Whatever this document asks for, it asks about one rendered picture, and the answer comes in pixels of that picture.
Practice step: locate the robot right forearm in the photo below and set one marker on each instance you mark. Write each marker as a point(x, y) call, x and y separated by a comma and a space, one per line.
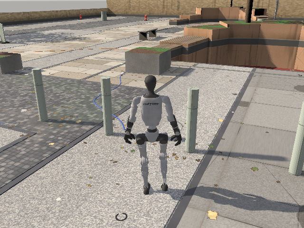
point(175, 126)

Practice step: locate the left robot upper arm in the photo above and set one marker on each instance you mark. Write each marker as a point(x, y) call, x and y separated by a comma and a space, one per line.
point(133, 109)

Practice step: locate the left robot hand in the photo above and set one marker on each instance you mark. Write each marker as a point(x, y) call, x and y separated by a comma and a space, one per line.
point(131, 136)

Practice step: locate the robot left thigh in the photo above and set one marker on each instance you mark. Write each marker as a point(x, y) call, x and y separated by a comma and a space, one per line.
point(141, 143)

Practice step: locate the right robot hand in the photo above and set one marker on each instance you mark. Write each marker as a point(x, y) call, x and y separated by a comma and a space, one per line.
point(178, 138)

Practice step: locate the robot left forearm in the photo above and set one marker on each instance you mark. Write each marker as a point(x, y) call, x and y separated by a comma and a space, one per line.
point(128, 127)

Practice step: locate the right robot upper arm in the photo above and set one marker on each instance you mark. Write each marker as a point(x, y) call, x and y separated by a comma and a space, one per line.
point(168, 107)

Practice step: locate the left robot shin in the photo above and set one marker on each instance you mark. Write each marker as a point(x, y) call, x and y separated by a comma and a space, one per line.
point(144, 171)

